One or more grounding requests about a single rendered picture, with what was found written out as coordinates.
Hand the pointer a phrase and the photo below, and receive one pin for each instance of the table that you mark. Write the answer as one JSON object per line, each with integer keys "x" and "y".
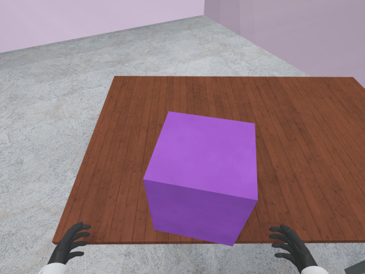
{"x": 310, "y": 152}

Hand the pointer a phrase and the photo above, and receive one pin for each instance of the carton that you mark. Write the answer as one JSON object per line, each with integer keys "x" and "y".
{"x": 201, "y": 181}

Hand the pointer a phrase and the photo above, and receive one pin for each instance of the robot right hand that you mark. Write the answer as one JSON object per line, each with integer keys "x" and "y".
{"x": 299, "y": 255}

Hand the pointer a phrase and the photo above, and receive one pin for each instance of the robot left hand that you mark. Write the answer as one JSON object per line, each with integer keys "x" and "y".
{"x": 61, "y": 253}

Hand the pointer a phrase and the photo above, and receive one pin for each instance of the robot left forearm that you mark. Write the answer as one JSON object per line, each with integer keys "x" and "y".
{"x": 54, "y": 268}

